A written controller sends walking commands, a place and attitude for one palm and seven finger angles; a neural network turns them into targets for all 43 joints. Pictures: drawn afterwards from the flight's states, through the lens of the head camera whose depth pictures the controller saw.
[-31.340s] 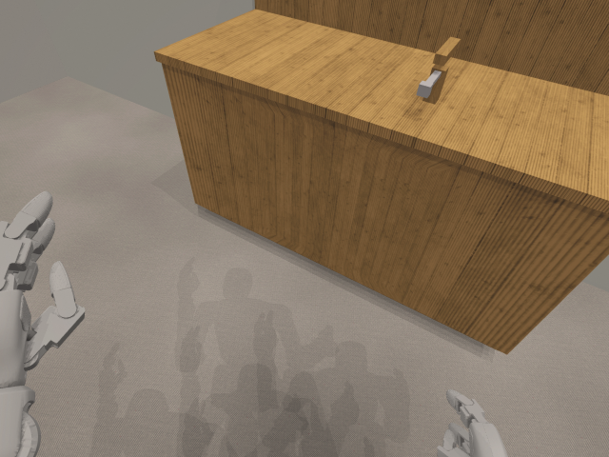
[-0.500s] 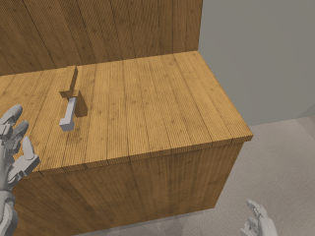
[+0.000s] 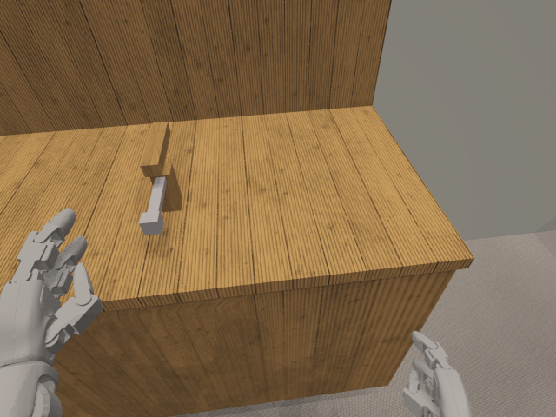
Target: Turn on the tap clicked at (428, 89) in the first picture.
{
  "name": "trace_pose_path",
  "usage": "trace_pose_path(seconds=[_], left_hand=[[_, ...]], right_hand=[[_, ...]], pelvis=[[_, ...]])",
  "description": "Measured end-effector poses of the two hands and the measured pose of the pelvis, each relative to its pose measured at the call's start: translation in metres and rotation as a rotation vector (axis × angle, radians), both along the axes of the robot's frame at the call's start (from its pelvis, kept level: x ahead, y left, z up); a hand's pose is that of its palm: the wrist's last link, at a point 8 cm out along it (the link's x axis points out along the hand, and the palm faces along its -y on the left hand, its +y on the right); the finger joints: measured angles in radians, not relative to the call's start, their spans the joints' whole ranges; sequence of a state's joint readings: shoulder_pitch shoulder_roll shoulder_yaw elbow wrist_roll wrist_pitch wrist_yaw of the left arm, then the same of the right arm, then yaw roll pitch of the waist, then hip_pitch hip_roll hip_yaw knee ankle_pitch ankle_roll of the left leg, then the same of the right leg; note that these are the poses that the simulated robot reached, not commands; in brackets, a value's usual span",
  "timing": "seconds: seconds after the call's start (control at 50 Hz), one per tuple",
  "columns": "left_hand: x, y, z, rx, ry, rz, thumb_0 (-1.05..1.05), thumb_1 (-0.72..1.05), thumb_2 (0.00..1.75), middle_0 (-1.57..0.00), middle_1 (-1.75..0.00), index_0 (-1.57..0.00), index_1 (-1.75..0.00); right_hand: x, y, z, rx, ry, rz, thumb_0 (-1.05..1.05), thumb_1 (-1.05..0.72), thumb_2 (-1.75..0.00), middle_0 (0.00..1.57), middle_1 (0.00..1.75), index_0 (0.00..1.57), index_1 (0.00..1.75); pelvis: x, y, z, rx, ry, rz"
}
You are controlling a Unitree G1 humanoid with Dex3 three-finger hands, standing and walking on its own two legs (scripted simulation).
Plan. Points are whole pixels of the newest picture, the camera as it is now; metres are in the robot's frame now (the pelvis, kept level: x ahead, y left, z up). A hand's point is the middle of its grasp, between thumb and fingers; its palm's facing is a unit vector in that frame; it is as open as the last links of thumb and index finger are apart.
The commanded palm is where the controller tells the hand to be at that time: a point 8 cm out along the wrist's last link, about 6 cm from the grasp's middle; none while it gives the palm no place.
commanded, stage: turn the palm inward beside the body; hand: left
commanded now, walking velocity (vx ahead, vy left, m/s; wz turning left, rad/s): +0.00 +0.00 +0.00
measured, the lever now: (151, 223) +0.36 +0.26 +0.09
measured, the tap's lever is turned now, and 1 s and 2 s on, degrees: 0 0 0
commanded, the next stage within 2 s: reach beside the lever's end, fingers flat in 0.86 s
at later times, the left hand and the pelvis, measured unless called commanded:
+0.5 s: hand (101, 324) +0.17 +0.22 +0.14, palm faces +0.43 -0.89 -0.13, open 7.4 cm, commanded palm +0.11 +0.26 +0.16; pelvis -0.01 -0.01 +0.00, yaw +1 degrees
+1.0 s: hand (121, 313) +0.18 +0.20 +0.14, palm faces +0.43 -0.89 -0.14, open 7.4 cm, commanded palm +0.13 +0.25 +0.15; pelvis +0.01 -0.02 +0.00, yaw +1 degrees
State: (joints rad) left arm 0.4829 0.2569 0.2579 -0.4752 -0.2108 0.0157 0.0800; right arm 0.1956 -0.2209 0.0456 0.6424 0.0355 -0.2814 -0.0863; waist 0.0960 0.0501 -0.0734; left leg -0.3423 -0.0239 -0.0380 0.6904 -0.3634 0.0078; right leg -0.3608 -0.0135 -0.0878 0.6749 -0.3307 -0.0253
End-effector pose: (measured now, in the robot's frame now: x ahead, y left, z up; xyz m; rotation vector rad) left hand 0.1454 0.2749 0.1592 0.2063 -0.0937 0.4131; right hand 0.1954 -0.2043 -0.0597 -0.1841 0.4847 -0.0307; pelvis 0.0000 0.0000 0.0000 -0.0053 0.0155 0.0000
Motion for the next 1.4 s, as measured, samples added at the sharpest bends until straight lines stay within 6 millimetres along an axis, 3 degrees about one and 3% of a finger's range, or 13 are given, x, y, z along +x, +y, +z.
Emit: trace_pose_path(seconds=[0.42, 0.98, 1.4], left_hand=[[-0.023, -0.012, -0.009, -0.065, 0.047, 0.031, 0.01, 0.90, 0.90, -0.21, -0.30, -0.20, -0.30], [-0.007, -0.032, -0.008, -0.080, 0.062, 0.033, 0.01, 0.90, 0.90, -0.21, -0.30, -0.20, -0.30], [0.016, -0.016, -0.019, -0.098, 0.056, 0.042, 0.01, 0.90, 0.90, -0.20, -0.30, -0.20, -0.30]], right_hand=[[-0.023, -0.009, -0.006, -0.005, 0.007, -0.019, 0.02, -0.90, -0.90, 0.20, 0.30, 0.20, 0.30], [0.000, -0.031, -0.006, 0.000, -0.010, -0.015, 0.02, -0.90, -0.90, 0.20, 0.30, 0.20, 0.30], [-0.011, -0.034, -0.011, -0.014, 0.036, -0.042, 0.02, -0.90, -0.90, 0.20, 0.30, 0.20, 0.30]], pelvis=[[-0.014, -0.004, -0.002, -0.002, -0.022, 0.008], [0.005, -0.022, 0.000, 0.002, 0.000, 0.017], [0.001, -0.019, 0.001, 0.003, 0.005, 0.015]])
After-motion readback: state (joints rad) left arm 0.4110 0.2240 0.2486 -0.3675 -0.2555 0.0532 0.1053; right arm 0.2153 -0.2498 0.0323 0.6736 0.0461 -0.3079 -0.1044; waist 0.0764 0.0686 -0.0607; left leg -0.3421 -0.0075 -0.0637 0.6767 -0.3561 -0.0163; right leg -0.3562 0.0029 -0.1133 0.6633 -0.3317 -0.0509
